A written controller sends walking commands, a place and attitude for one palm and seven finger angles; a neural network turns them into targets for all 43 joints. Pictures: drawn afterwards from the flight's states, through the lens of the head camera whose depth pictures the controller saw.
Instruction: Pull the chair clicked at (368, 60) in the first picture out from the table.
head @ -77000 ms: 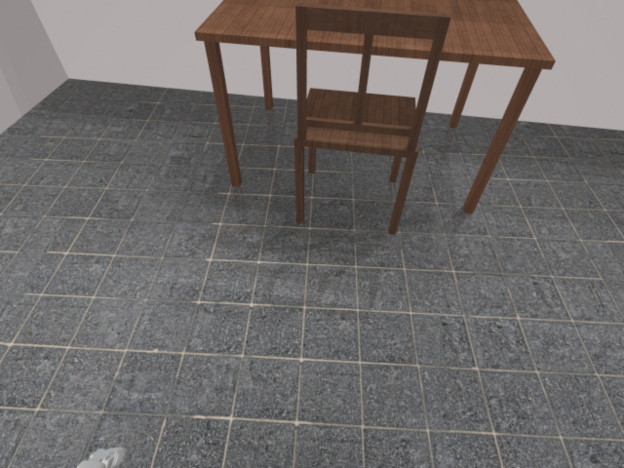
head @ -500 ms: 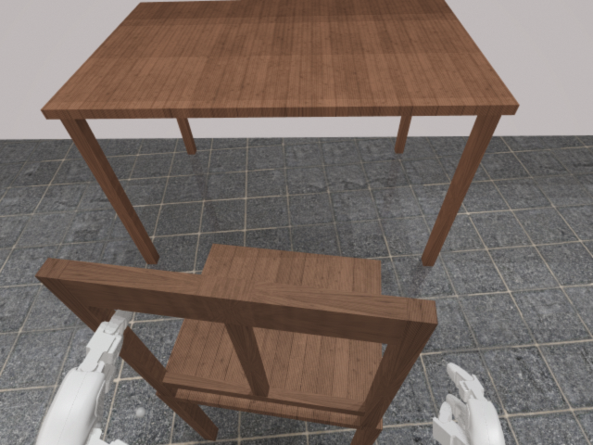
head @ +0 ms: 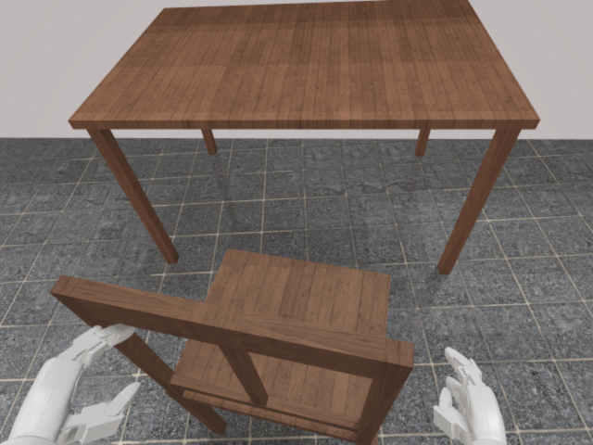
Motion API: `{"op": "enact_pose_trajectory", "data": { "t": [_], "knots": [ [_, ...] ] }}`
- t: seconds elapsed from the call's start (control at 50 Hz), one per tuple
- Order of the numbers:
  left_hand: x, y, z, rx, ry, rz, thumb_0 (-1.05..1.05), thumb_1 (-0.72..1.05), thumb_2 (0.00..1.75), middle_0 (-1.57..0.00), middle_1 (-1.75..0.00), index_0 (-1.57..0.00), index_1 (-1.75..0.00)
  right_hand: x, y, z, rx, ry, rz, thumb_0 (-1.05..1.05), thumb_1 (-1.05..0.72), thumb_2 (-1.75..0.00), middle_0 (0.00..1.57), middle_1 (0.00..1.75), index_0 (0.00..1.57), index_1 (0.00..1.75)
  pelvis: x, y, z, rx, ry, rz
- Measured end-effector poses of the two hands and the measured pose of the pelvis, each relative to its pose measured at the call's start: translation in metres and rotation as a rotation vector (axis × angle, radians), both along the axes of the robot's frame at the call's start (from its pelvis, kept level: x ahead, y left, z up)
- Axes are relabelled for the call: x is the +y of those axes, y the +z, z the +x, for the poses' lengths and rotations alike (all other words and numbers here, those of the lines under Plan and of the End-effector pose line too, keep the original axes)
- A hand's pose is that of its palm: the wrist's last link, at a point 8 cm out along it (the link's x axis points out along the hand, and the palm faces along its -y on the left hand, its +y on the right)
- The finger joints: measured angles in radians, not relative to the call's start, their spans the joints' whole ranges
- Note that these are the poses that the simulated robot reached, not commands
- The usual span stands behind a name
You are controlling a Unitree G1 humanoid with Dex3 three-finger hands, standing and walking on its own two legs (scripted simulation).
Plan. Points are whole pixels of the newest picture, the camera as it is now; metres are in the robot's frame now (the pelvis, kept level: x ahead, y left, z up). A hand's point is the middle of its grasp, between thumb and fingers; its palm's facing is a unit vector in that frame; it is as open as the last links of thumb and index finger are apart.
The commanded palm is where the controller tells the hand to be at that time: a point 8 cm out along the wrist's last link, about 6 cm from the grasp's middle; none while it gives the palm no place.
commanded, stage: draw the hand back to the body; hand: left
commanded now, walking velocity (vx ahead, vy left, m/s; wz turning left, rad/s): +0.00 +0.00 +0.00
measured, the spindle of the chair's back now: (247, 374) +0.23 +0.13 -0.09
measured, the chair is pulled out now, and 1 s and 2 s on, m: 0.45 0.44 0.44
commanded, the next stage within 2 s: step back with the hand held close in 0.44 s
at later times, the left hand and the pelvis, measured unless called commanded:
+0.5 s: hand (45, 355) +0.15 +0.27 +0.14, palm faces +0.40 -0.72 -0.57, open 6.3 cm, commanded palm +0.12 +0.30 +0.18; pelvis -0.01 +0.00 +0.00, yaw +1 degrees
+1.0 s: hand (6, 358) +0.14 +0.29 +0.16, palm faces +0.37 -0.72 -0.58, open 7.4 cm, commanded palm +0.08 +0.32 +0.18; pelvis -0.06 +0.02 +0.00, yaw +0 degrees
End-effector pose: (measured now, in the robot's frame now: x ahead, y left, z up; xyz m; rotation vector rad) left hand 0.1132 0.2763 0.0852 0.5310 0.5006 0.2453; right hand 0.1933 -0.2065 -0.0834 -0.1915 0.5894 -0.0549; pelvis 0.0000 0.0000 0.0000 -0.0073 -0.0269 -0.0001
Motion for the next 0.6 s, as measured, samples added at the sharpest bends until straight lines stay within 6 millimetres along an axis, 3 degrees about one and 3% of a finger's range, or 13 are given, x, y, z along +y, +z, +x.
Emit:
{"op": "enact_pose_trajectory", "data": {
  "t": [0.18,0.36,0.42,0.54,0.6],
  "knots": [
    [0.007,0.008,0.004,0.030,0.005,0.049,0.01,0.78,0.83,-0.20,-0.27,-0.52,-0.39,-0.004,-0.005,0.000,0.019,0.006,0.014,0.02,-0.90,-0.89,0.20,0.30,0.20,0.30,-0.003,0.001,0.003,-0.007,0.006,0.006],
    [0.008,0.015,-0.001,-0.006,0.023,0.061,0.01,0.87,0.88,-0.21,-0.29,-0.51,-0.40,-0.007,-0.010,-0.011,0.043,0.009,0.012,0.02,-0.90,-0.89,0.20,0.30,0.20,0.30,-0.004,0.001,-0.002,-0.012,0.006,0.007],
    [0.012,0.040,-0.003,-0.139,0.052,0.100,0.01,0.88,0.89,-0.22,-0.30,-0.50,-0.41,-0.005,-0.011,-0.013,0.047,0.021,0.009,0.02,-0.90,-0.89,0.20,0.30,0.20,0.30,-0.004,0.002,-0.005,-0.018,0.011,0.007],
    [0.023,0.112,0.004,-0.563,0.102,0.199,0.01,0.89,0.89,-0.22,-0.30,-0.40,-0.38,0.000,-0.006,-0.012,0.031,0.032,0.018,0.02,-0.90,-0.89,0.20,0.30,0.20,0.30,-0.003,0.003,-0.014,-0.037,0.011,0.007],
    [0.026,0.125,0.012,-0.686,0.101,0.187,0.01,0.89,0.89,-0.21,-0.30,-0.33,-0.35,0.000,0.001,-0.012,0.015,0.005,0.035,0.02,-0.90,-0.89,0.20,0.30,0.20,0.30,-0.003,0.004,-0.018,-0.034,0.004,0.006]
  ]
}}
